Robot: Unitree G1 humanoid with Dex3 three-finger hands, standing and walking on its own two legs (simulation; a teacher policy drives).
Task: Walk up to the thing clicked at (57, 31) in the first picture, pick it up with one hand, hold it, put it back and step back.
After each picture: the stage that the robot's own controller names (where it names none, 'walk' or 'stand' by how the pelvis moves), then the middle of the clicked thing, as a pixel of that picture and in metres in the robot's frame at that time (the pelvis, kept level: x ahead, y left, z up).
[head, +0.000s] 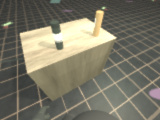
stand; (57, 36) +0.62 +0.33 +0.11
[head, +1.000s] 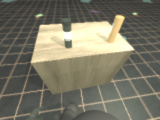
walk; (67, 34) +0.62 +0.28 +0.12
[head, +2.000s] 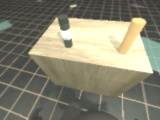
stand; (66, 33) +0.58 +0.26 +0.13
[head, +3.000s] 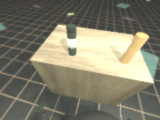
stand; (72, 41) +0.55 +0.18 +0.12
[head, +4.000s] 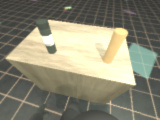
stand; (48, 38) +0.49 +0.35 +0.13
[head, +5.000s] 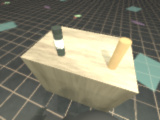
stand; (59, 42) +0.53 +0.29 +0.11
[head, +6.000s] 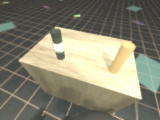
stand; (58, 46) +0.50 +0.28 +0.11
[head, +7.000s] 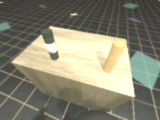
stand; (51, 46) +0.49 +0.33 +0.11
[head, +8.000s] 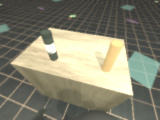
stand; (50, 46) +0.48 +0.34 +0.11
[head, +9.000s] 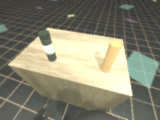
rise first; (48, 47) +0.47 +0.35 +0.11
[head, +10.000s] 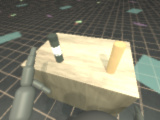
rise first; (56, 49) +0.48 +0.34 +0.11
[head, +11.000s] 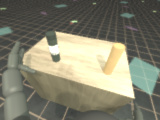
go down; (53, 48) +0.49 +0.32 +0.11
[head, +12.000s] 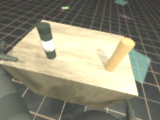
go down; (48, 43) +0.46 +0.31 +0.13
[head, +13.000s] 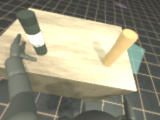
close in; (35, 37) +0.45 +0.32 +0.15
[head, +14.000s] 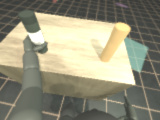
close; (36, 35) +0.48 +0.33 +0.16
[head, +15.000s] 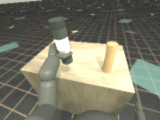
lift; (62, 44) +0.33 +0.17 +0.31
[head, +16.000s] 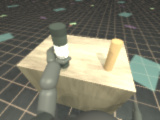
hold; (61, 49) +0.33 +0.19 +0.25
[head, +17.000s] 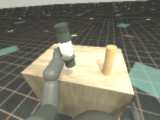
hold; (66, 48) +0.34 +0.16 +0.29
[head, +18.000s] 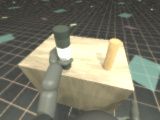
hold; (64, 51) +0.33 +0.17 +0.25
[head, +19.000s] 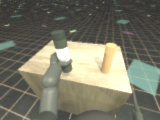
crouch; (63, 53) +0.33 +0.19 +0.24
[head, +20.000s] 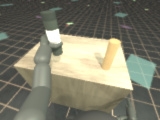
crouch; (53, 36) +0.43 +0.25 +0.28
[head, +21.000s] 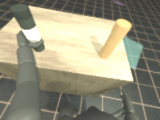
lower; (31, 32) +0.48 +0.33 +0.16
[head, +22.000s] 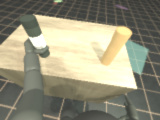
lower; (38, 40) +0.45 +0.32 +0.16
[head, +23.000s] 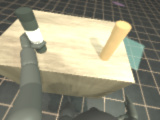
lower; (34, 34) +0.48 +0.32 +0.16
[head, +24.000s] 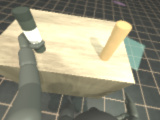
lower; (33, 34) +0.48 +0.33 +0.16
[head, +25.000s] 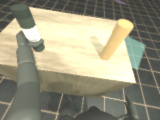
loosen; (31, 32) +0.48 +0.33 +0.17
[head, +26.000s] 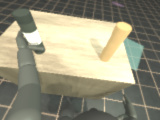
withdraw; (32, 35) +0.47 +0.33 +0.16
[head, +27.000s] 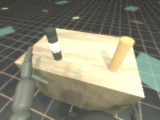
sink last; (54, 45) +0.46 +0.32 +0.14
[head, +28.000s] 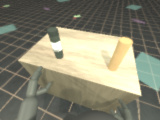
stand; (56, 44) +0.48 +0.33 +0.12
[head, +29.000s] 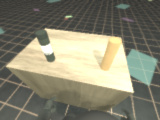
stand; (46, 47) +0.46 +0.35 +0.12
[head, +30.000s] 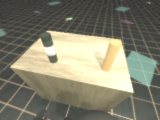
stand; (50, 49) +0.47 +0.34 +0.11
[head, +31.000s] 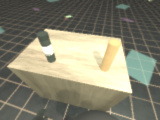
stand; (47, 48) +0.47 +0.35 +0.11
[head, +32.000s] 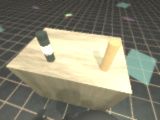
stand; (46, 48) +0.46 +0.35 +0.11
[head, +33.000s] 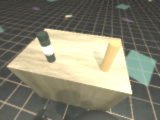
stand; (47, 48) +0.46 +0.35 +0.11
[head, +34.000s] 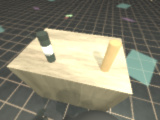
walk; (47, 48) +0.46 +0.35 +0.11
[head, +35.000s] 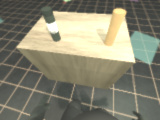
walk; (52, 26) +0.63 +0.33 +0.14
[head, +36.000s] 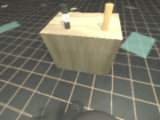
walk; (65, 17) +0.96 +0.37 +0.12
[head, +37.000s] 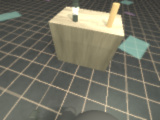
stand; (75, 10) +1.12 +0.29 +0.13
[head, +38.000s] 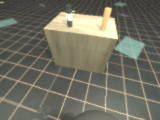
stand; (69, 16) +1.09 +0.33 +0.11
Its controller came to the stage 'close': yes
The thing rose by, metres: 0.22
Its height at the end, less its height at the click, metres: +0.00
